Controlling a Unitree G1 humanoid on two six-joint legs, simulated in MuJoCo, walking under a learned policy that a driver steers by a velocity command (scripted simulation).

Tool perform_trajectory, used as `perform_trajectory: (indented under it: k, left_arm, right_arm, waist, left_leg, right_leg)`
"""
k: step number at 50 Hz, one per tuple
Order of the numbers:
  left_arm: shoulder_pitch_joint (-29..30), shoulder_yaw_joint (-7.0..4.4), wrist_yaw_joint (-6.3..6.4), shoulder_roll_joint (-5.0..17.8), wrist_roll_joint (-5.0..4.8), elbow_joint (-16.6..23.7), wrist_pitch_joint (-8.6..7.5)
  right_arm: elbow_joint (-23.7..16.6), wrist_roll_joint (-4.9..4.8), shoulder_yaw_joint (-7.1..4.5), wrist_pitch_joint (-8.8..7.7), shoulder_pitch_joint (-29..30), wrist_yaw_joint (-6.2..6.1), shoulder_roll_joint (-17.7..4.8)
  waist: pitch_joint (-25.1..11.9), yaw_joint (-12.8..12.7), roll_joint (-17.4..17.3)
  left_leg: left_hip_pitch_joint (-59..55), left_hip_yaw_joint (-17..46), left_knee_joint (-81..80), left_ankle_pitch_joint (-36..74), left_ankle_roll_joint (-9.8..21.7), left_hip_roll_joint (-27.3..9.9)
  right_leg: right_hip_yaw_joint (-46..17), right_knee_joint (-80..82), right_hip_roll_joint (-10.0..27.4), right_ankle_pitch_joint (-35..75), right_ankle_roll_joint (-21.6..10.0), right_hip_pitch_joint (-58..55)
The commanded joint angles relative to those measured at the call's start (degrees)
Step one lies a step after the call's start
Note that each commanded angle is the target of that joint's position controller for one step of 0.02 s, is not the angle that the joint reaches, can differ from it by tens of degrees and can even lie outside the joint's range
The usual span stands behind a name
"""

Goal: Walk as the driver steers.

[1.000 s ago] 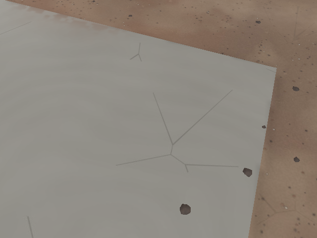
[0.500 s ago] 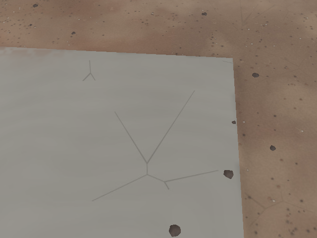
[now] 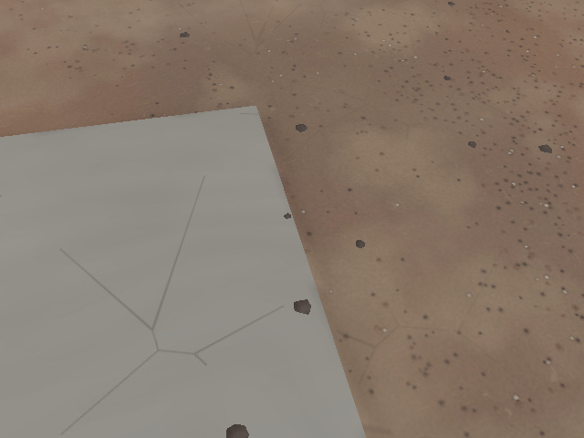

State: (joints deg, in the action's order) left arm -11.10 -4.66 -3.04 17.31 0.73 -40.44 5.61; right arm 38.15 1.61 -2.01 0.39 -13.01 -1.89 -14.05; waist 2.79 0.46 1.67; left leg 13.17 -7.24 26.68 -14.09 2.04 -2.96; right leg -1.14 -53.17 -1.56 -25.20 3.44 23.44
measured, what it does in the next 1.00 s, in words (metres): steps on the spot, turning right: right foot, then left foot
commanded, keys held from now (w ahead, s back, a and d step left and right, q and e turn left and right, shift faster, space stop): e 0.40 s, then no key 0.44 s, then w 0.16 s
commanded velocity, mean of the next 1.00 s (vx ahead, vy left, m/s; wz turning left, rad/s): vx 0.02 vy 0.00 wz -0.37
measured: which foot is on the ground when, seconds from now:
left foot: down 0.00-0.12, up 0.14-0.60, down 0.62-0.96, up 0.98-1.00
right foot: up 0.00-0.10, down 0.12-0.62, up 0.64-0.92, down 0.94-1.00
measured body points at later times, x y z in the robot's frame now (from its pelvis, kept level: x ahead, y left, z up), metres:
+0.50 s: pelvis -0.02 -0.02 +0.00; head +0.01 -0.04 +0.45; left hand +0.17 +0.22 -0.10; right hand +0.03 -0.33 -0.11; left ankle +0.04 +0.11 -0.70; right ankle -0.03 -0.10 -0.74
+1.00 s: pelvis -0.01 +0.00 -0.01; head +0.00 +0.00 +0.44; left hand +0.15 +0.22 -0.14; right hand +0.00 -0.28 -0.13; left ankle +0.03 +0.08 -0.73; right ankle -0.09 -0.09 -0.74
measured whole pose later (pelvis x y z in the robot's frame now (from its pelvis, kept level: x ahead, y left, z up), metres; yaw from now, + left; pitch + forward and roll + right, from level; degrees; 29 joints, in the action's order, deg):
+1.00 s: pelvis -0.01 +0.00 -0.01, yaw -20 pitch -1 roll -1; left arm -16.2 -0.8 0.2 14.5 1.7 -47.7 1.2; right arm 44.6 0.9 -1.3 2.2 -14.4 0.1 -14.4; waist 0.2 -0.5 -0.7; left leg 16.0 0.0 34.7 -21.6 3.4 2.1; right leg -2.6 -26.4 -3.0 -19.0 -2.8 7.3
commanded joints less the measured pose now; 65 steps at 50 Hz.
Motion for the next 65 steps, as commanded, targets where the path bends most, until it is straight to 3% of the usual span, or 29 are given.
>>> perform_trajectory:
  k: [1, 4, 5, 6, 7, 8, 9, 11, 13, 25, 30, 31, 32, 33, 34, 36, 42, 46, 47, 49, 50, 51, 54, 58, 60, 62, 63, 64, 65]
  left_arm:
    - [3.0, 0.04, -0.1, 2.6, -0.56, 5.8, -0.9]
    - [1.4, 0.19, 0.1, 2.6, -0.74, 6.1, -1.65]
    - [-0.7, 0.28, 0.49, 2.4, -0.28, 5.5, -2.26]
    - [-2.3, -0.09, 1.14, 4.4, 0.56, 5.0, -3.09]
    - [-2.9, -1.11, 1.75, 10.7, 0.9, 6.0, -3.93]
    - [-6.9, -2.99, 1.81, 16.2, 0.24, 6.1, -4.0]
    - [-7.5, -2.18, 1.92, 12.4, -0.03, 5.2, -3.85]
    - [0.1, -0.7, 2.47, 8.3, -0.2, 5.9, -3.45]
    - [1.4, -0.18, 2.98, 7.1, -0.52, 6.2, -3.64]
    - [-3.7, -0.67, 2.76, 8.4, 0.75, 4.3, -3.98]
    - [-0.2, 0.15, 3.11, 7.1, -0.14, 3.9, -3.46]
    - [-1.4, 0.9, 3.3, 4.7, -0.31, 3.8, -3.76]
    - [-5.0, 1.94, 3.27, 0.8, -0.57, 4.1, -4.04]
    - [-3.4, 0.62, 3.71, 5.6, 0.29, 3.9, -3.48]
    - [-3.3, 0.18, 3.67, 6.6, 0.61, 3.3, -3.19]
    - [-4.4, 0.46, 2.99, 5.0, 0.12, 0.9, -2.98]
    - [-2.0, 2.26, 2.83, 1.6, -0.44, -1.4, -2.33]
    - [-4.4, 2.65, 3.38, 2.1, 1.12, -3.9, -3.7]
    - [-6.2, 2.67, 3.48, 2.8, 1.55, -4.5, -4.39]
    - [-12.8, 1.08, 3.73, 8.6, 0.92, -6.8, -5.44]
    - [-13.3, 0.67, 3.7, 9.4, 1.06, -7.6, -5.94]
    - [-12.6, 0.94, 3.75, 7.9, 1.42, -7.8, -6.51]
    - [-9.6, 1.24, 3.7, 6.2, 0.7, -7.9, -8.19]
    - [-10.6, 0.98, 3.11, 6.3, 0.56, -9.6, -9.12]
    - [-9.8, 0.59, 2.88, 7.5, 0.3, -9.9, -9.03]
    - [-9.8, 0.7, 2.9, 7.4, 0.38, -10.2, -9.13]
    - [-8.8, 1.4, 2.82, 5.3, 0.41, -9.4, -9.4]
    - [-9.2, 2.74, 2.71, 0.1, -0.19, -6.5, -9.68]
    - [-8.3, 1.54, 2.64, 4.9, 1.0, -6.9, -9.21]
  right_arm:
    - [-2.4, 0.22, -3.35, -0.36, -1.7, 0.47, -10.9]
    - [-2.0, -0.28, -3.74, 0.08, -1.2, 0.87, -11.9]
    - [-1.7, -0.86, -3.78, 0.39, -0.6, 0.85, -11.8]
    - [-1.0, -0.75, -3.74, 0.67, -3.0, 0.92, -11.1]
    - [-2.7, 0.35, -2.56, 1.32, -5.4, 1.33, -6.0]
    - [-6.5, 0.15, -2.02, 2.23, 2.2, 0.48, -6.6]
    - [-5.8, -0.16, -2.49, 2.69, 3.8, 0.36, -8.5]
    - [-3.6, -1.2, -2.79, 2.15, 2.1, 0.89, -9.0]
    - [-1.9, -0.01, -3.1, 2.15, -0.5, 1.28, -9.7]
    - [-2.2, -0.89, -1.77, 2.35, 3.9, 0.85, -7.1]
    - [-0.8, -1.21, -0.93, 1.17, -1.7, 0.06, -5.6]
    - [-1.0, -0.37, -0.91, 0.49, -1.5, -0.42, -7.1]
    - [-2.6, 0.38, -1.03, -0.06, 0.8, -0.59, -11.0]
    - [-1.9, -0.08, -1.66, 0.03, 0.7, -0.04, -13.0]
    - [-1.5, -0.52, -1.0, -0.21, 1.2, 0.41, -10.4]
    - [-1.6, -0.61, 0.05, -0.52, 5.1, 0.62, -7.1]
    - [1.4, -0.64, -0.17, -0.16, 1.2, 0.76, -7.5]
    - [3.7, -0.64, -1.65, 1.51, -1.9, 1.31, -9.8]
    - [3.2, -0.58, -1.54, 1.55, -0.5, 1.44, -8.7]
    - [-1.0, -1.05, -0.7, 0.5, 8.9, 2.17, -5.8]
    - [-2.2, -0.4, -0.91, -0.25, 11.6, 2.42, -6.4]
    - [-2.3, -0.29, -1.43, -0.92, 11.8, 2.56, -7.7]
    - [-0.2, 0.14, -1.65, -2.08, 7.3, 4.03, -7.5]
    - [-1.2, -0.14, -1.01, -1.77, 9.9, 4.96, -5.5]
    - [-0.2, -0.4, -1.2, -1.66, 6.5, 4.56, -5.6]
    - [4.0, 0.0, -2.47, -2.21, -4.4, 3.23, -8.1]
    - [5.9, 0.72, -3.65, -2.92, -13.0, 2.25, -11.8]
    - [6.5, 0.93, -4.89, -3.32, -19.5, 1.93, -19.0]
    - [7.2, -0.01, -4.13, -2.92, -16.7, 2.12, -15.9]
  waist:
    - [-5.6, 1.8, -13.1]
    - [-6.4, 0.5, -12.6]
    - [-6.7, -1.3, -10.6]
    - [-7.4, -1.9, -4.5]
    - [-7.5, 0.1, 12.0]
    - [-5.6, -4.9, 14.9]
    - [-4.1, -4.6, 7.0]
    - [-1.5, -0.4, 4.9]
    - [-4.1, 0.4, 5.9]
    - [-4.7, -2.4, 5.8]
    - [-4.8, 1.6, 4.4]
    - [-5.1, 0.8, 0.1]
    - [-6.5, -1.5, -12.0]
    - [-4.1, -0.1, -12.9]
    - [-2.6, -0.8, -10.4]
    - [-1.5, -2.3, -9.3]
    - [-4.6, 0.4, -11.1]
    - [-2.6, -0.2, -10.0]
    - [-1.2, -1.6, -7.8]
    - [3.4, -6.3, 7.5]
    - [7.6, -7.0, 10.0]
    - [8.7, -6.1, 7.6]
    - [4.7, -3.0, 5.9]
    - [3.7, -3.2, 7.4]
    - [3.6, -1.0, 6.5]
    - [0.3, 3.7, 1.2]
    - [-4.5, 8.1, -6.5]
    - [-9.8, 8.7, -20.8]
    - [-5.2, 6.0, -13.5]
  left_leg:
    - [-7.3, 8.0, -4.1, 26.4, 9.5, -13.4]
    - [-5.8, 6.5, 0.0, 25.5, 7.7, -13.9]
    - [-3.1, 4.4, 3.7, 22.0, 5.3, -13.0]
    - [2.8, 1.5, 10.6, 13.5, 1.6, -11.2]
    - [17.5, -3.2, 25.8, -16.6, -2.9, -4.9]
    - [24.2, 3.6, 32.7, -24.3, -4.0, 2.2]
    - [24.9, 7.7, 37.3, -20.6, -4.1, 0.2]
    - [23.0, 9.3, 35.7, -11.0, -4.0, -0.5]
    - [20.8, 8.5, 37.1, -7.1, -4.6, 0.7]
    - [13.0, 8.6, 19.6, -9.1, -3.1, 3.7]
    - [-4.4, 7.8, -3.2, 0.1, -0.5, 4.6]
    - [-9.0, 13.5, -8.5, 2.0, 0.3, -1.0]
    - [-12.0, 28.8, -13.6, 4.5, 3.8, -14.0]
    - [-1.8, 32.9, -12.9, 10.7, 10.7, -18.4]
    - [0.5, 31.3, -12.8, 11.9, 12.6, -17.1]
    - [1.3, 22.6, -11.9, 12.3, 9.7, -10.5]
    - [-6.7, 18.0, -6.6, 21.1, 8.5, -6.8]
    - [2.5, 21.2, -10.0, -20.7, 6.7, -4.7]
    - [9.1, 21.1, -8.6, -25.9, 5.8, -4.0]
    - [22.6, 8.1, 8.6, -16.7, 1.7, 5.8]
    - [25.6, 5.2, 15.1, -11.8, 1.5, 5.3]
    - [27.3, 7.5, 19.8, -11.1, 1.6, 3.2]
    - [25.1, 7.1, 20.9, -7.5, 1.1, 1.6]
    - [13.7, 3.9, 12.1, -4.1, 0.7, 2.5]
    - [3.3, 2.6, 6.0, -0.5, 1.2, 3.6]
    - [-13.5, 2.7, 2.2, -0.4, 1.7, 5.8]
    - [-22.8, 13.0, -2.8, -9.1, 3.7, -2.5]
    - [-28.3, 41.6, -15.0, -29.2, 9.1, -18.7]
    - [-20.5, 50.5, -19.5, -36.3, 11.8, -19.8]
  right_leg:
    - [4.4, 7.7, -0.5, -2.2, -1.6, -0.9]
    - [6.1, 18.7, -1.2, 1.7, -3.7, -6.9]
    - [6.3, 27.2, -1.8, 8.2, -4.6, -12.0]
    - [0.1, 34.3, 0.5, 13.2, -5.5, -18.8]
    - [-21.8, 36.9, 17.3, 24.8, -8.9, -26.2]
    - [-30.3, 34.8, 24.4, 41.6, -18.7, -20.5]
    - [-25.0, 34.1, 21.3, 42.4, -19.8, -21.2]
    - [-17.1, 34.8, 13.5, 37.0, -16.0, -17.5]
    - [-14.6, 34.2, 10.3, 40.5, -15.2, -18.0]
    - [-22.3, 32.9, 9.7, 27.9, -16.6, -14.4]
    - [-24.1, 28.9, 7.2, 27.5, -11.9, -7.6]
    - [-22.4, 26.3, 4.7, 18.6, -8.6, -4.2]
    - [-14.1, 17.2, -2.6, 3.1, -5.6, 0.5]
    - [-7.9, 11.1, -6.4, -7.0, -4.9, -1.4]
    - [-8.4, 6.0, -4.7, -6.3, -4.4, -3.0]
    - [-7.5, 3.0, -3.9, -1.0, -3.1, -4.2]
    - [-1.3, 17.5, -2.0, 0.1, -1.7, -7.6]
    - [2.3, 30.1, -2.9, 4.4, -5.7, -18.0]
    - [-1.4, 30.8, -0.2, 0.5, -7.9, -22.2]
    - [-24.0, 42.5, 12.9, -20.5, -15.8, -22.7]
    - [-31.4, 47.7, 19.4, -20.8, -18.6, -21.0]
    - [-31.6, 48.5, 20.1, -16.2, -19.5, -21.0]
    - [-20.8, 46.7, 14.6, -0.8, -16.9, -24.9]
    - [-13.2, 44.7, 11.9, 7.5, -15.0, -18.4]
    - [-11.9, 42.5, 12.3, 9.1, -13.9, -12.3]
    - [-8.4, 31.7, 9.5, 16.4, -12.0, -4.7]
    - [-3.3, 15.5, 5.0, 16.3, -10.1, 0.7]
    - [1.8, -3.7, -2.6, -3.8, -7.6, 12.3]
    - [-4.3, -11.2, -1.3, -4.8, -8.8, 15.9]
Next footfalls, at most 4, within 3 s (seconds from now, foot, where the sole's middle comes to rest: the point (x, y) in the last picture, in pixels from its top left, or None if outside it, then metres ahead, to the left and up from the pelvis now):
0.12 right None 0.01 -0.11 -0.78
0.62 left None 0.07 0.07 -0.78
0.94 right None -0.05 -0.10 -0.78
1.26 left None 0.20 0.06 -0.78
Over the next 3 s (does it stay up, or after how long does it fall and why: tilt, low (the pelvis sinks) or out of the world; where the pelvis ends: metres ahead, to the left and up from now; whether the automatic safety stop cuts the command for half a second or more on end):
stays up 0.91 -0.37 -0.04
